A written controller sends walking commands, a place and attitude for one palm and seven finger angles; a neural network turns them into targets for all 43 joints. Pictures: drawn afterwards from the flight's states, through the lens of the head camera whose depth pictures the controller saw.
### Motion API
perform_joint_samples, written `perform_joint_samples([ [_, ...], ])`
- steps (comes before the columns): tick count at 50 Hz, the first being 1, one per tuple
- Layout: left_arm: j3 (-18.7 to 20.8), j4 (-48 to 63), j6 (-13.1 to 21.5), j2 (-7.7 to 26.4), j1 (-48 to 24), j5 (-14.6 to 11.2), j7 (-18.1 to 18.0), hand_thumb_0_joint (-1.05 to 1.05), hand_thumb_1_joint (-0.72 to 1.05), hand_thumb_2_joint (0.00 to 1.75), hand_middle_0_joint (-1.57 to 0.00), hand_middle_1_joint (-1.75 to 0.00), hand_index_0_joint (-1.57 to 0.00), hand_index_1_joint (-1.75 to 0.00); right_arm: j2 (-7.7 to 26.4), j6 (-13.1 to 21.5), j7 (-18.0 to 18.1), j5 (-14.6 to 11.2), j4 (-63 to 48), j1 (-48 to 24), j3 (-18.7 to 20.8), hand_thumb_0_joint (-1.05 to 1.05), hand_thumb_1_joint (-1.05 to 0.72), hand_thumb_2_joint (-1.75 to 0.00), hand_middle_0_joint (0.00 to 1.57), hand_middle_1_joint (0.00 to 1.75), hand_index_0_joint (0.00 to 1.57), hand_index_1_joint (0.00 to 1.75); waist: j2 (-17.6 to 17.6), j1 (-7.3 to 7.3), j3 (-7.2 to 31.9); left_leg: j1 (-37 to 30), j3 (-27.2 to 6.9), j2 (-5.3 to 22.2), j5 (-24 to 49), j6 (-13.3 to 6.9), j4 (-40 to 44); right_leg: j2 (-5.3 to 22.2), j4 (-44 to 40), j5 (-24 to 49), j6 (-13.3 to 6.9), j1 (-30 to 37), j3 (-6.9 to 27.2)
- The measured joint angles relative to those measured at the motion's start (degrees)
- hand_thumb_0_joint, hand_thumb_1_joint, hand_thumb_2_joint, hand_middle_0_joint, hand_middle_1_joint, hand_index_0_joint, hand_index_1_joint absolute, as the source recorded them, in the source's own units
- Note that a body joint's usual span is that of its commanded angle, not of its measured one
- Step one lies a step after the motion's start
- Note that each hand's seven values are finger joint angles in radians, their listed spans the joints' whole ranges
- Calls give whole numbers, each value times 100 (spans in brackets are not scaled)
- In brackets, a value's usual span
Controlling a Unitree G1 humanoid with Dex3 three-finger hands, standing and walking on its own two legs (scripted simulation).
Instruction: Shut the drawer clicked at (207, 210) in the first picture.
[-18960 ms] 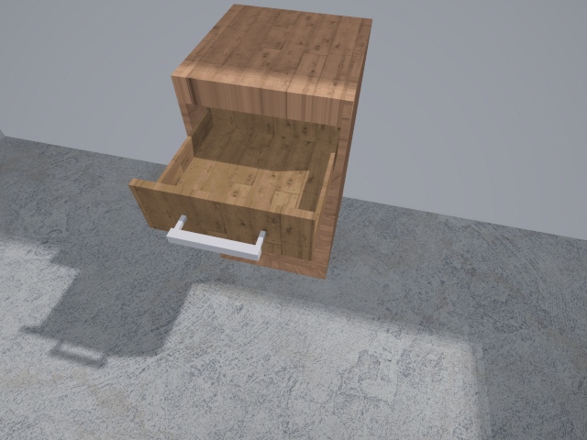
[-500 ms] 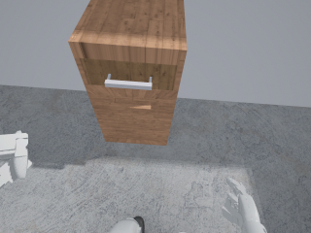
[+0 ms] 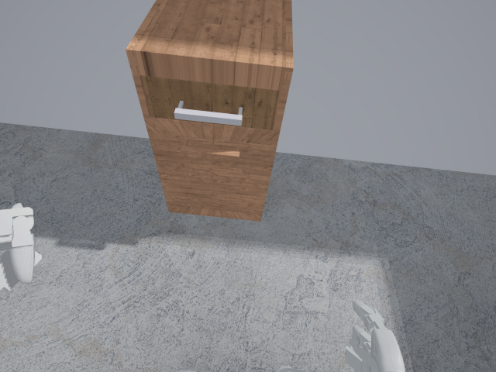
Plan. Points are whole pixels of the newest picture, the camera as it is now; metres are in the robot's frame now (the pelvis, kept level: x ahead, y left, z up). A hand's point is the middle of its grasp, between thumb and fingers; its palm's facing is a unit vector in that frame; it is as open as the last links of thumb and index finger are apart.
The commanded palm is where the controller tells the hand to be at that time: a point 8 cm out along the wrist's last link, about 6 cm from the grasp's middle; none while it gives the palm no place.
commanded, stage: stop stepping back and stand still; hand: left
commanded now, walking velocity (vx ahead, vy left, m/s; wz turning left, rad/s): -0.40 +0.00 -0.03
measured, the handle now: (209, 112) +0.79 +0.16 -0.11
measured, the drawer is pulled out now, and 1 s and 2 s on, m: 0.00 0.00 0.00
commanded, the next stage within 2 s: let the arm hang, fingers relaxed in 1.16 s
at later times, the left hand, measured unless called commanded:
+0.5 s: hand out of the picture +0.08 +0.23 +0.19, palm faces +0.40 -0.79 -0.47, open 3.2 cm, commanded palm +0.03 +0.27 +0.18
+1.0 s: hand out of the picture +0.10 +0.27 +0.18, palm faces +0.41 -0.79 -0.45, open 3.2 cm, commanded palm +0.03 +0.30 +0.18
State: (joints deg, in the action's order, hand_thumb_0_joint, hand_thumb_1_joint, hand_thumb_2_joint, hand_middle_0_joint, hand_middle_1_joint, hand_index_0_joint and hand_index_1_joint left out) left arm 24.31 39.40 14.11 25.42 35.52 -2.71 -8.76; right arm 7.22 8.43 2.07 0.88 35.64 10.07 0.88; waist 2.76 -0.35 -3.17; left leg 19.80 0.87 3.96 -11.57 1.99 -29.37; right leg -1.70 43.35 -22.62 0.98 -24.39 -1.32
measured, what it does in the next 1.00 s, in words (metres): steps on the spot: right foot, then left foot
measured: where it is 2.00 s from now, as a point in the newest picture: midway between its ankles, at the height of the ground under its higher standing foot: outside the picture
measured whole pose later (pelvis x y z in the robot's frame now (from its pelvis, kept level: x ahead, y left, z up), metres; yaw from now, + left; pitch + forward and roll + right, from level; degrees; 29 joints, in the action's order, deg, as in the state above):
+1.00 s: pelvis -0.09 +0.02 +0.00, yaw +1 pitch +0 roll -1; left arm 23.7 32.2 14.1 24.6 33.8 -1.3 -9.0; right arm 8.2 8.3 3.0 0.2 34.9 12.8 -2.3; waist 2.2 0.6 -0.4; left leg 14.1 5.2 -1.1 -13.8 -4.0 -28.0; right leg 1.6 24.6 -12.8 0.5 -11.6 -1.4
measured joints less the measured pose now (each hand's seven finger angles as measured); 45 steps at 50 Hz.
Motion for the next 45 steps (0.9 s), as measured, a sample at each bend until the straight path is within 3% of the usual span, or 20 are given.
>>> perform_joint_samples([
  [3,122,42,106,85,-1,30,34,1,88,89,-140,-160,-140,-160,-69,0,-83,24,-21,-28,-89,1,-90,-90,20,30,20,30,-75,-39,75,192,98,107,23,103,-191,147,-1017,657,10,630,-61],
  [5,45,-144,175,-4,-149,100,85,1,88,89,-140,-160,-140,-160,-8,-87,-108,11,37,-171,-95,1,-90,-90,20,30,20,30,-269,-35,29,445,14,207,-373,62,-543,7,-1164,738,-171,577,-111],
  [7,-118,-394,143,-93,-277,119,114,1,88,89,-140,-160,-140,-160,60,-227,-101,-13,126,-263,-33,1,-90,-90,20,30,20,30,-265,45,9,817,-143,-58,-1039,-32,-1445,64,-1277,919,-287,478,-117],
  [9,-221,-626,37,-182,-145,112,118,1,88,89,-140,-160,-140,-160,138,-420,-85,-73,133,-253,4,1,-90,-90,20,30,20,30,-167,139,62,965,-102,-306,-1072,-73,-2136,173,-1473,1140,-299,450,-54],
  [11,-277,-790,-92,-235,167,91,98,1,88,89,-140,-160,-140,-160,228,-564,-17,-139,36,-141,10,1,-90,-90,20,30,20,30,-85,247,165,842,12,-418,-1006,-85,-2316,233,-1596,1283,-301,440,6],
  [14,-396,-806,-258,-250,503,85,49,1,88,89,-140,-160,-140,-160,401,-577,116,-187,-108,151,62,1,-90,-90,20,30,20,30,-5,330,307,281,162,-435,-1175,-187,-1718,255,-1706,1397,-302,461,-13],
  [18,-485,-403,-216,-205,560,153,-25,1,88,89,-140,-160,-140,-160,711,-370,241,-140,-178,557,163,1,-90,-90,20,30,20,30,-29,329,398,-731,68,-318,-1035,-473,88,194,-1505,1290,-245,350,-269],
  [20,-434,-313,-148,-150,387,202,-36,1,88,89,-140,-160,-140,-160,699,-281,274,-110,-99,626,205,1,-91,-90,20,30,20,30,128,267,298,-767,53,-402,-532,-386,136,218,-945,645,-122,233,-155],
  [23,-288,-360,-102,-135,228,257,-39,1,88,89,-141,-160,-140,-160,617,-110,244,-118,-32,787,208,1,-91,-90,19,30,20,30,28,242,420,-809,-18,-367,-421,-315,149,87,228,-30,-41,76,-120],
  [25,-160,-461,-42,-108,134,235,-61,1,88,89,-141,-160,-141,-160,553,-30,212,-137,-3,865,159,1,-91,-90,19,30,20,30,-137,252,516,-799,-105,-309,-439,-264,86,56,-60,-125,-58,355,-207],
  [27,9,-582,19,-12,100,203,-89,1,88,89,-141,-160,-141,-160,469,-30,180,-156,-20,879,63,1,-91,-90,19,30,20,30,-147,214,595,-648,-67,-342,-601,-241,-237,116,-1013,-72,-100,813,-93],
  [28,43,-683,53,-18,47,195,-81,1,88,89,-141,-160,-140,-160,444,-68,159,-162,-4,812,35,1,-90,-90,20,30,20,30,-173,165,593,-478,-37,-341,-819,-271,-562,103,-1229,422,-142,814,-27],
  [29,-22,-828,50,-102,-69,182,-48,1,88,89,-140,-160,-140,-160,444,-134,141,-162,64,702,35,1,-90,-90,20,30,20,30,-276,143,526,-300,-82,-317,-1010,-304,-988,51,-1173,788,-190,762,-47],
  [32,-331,-1267,-52,-381,-377,189,66,1,88,89,-140,-160,-141,-160,427,-311,108,-127,314,488,26,1,-90,-90,20,30,20,30,-400,138,402,79,-34,-346,-1174,-348,-1814,44,-1154,922,-221,816,-148],
  [34,-463,-1295,-179,-521,-335,195,97,1,88,89,-140,-160,-141,-160,368,-371,111,-119,349,468,-24,1,-90,-90,20,30,20,30,-281,114,419,4,154,-357,-1127,-387,-1508,98,-1209,891,-212,846,-115],
  [36,-542,-1060,-222,-595,-151,205,96,1,88,89,-140,-160,-140,-160,348,-326,147,-86,242,495,-91,1,-90,-90,20,30,20,30,-195,143,421,-281,201,-329,-1070,-446,-690,118,-1100,754,-191,790,-142],
  [38,-577,-800,-215,-573,-47,239,86,1,88,89,-141,-160,-140,-160,293,-240,193,-34,151,475,-116,1,-90,-90,20,30,20,30,-43,127,325,-329,281,-384,-542,-529,-522,159,-647,228,-160,641,-55],
  [41,-501,-479,-203,-376,-47,305,52,2,88,89,-141,-160,-141,-160,169,-52,206,-7,59,511,-139,1,-90,-90,20,30,20,30,32,107,264,-490,312,-426,-332,-592,-221,128,327,-107,-108,394,68],
  [45,-181,-260,-65,-70,-103,241,-48,1,88,89,-141,-160,-141,-160,91,100,123,-47,1,525,-247,1,-90,-90,20,30,20,30,-61,100,295,-665,247,-386,-140,-584,212,184,-481,22,-51,741,-117],
])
